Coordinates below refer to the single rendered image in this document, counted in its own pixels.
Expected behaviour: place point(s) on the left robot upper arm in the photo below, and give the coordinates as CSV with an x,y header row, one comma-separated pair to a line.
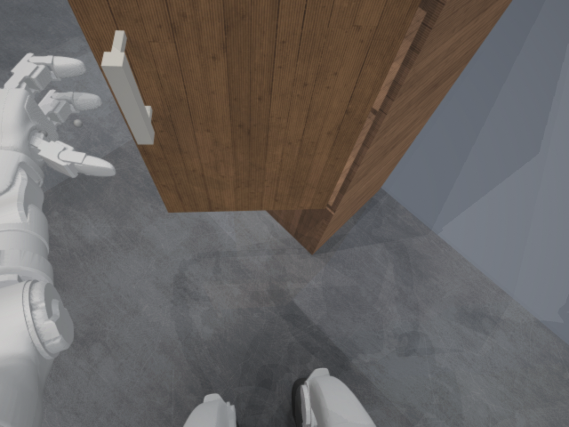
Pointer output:
x,y
34,328

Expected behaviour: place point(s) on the handle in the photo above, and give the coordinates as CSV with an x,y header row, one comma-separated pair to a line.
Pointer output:
x,y
119,75

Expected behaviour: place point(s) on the cupboard door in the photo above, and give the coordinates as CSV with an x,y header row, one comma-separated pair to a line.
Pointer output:
x,y
257,104

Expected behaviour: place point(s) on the left robot shin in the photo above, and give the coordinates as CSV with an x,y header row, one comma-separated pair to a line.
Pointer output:
x,y
212,397

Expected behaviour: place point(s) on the robot left hand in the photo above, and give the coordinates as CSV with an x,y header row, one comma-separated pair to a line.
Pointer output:
x,y
21,118

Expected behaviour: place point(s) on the left robot thigh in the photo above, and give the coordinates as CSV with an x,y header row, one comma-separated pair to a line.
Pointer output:
x,y
215,413

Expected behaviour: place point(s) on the robot left forearm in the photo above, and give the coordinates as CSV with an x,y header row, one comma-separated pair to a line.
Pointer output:
x,y
24,230

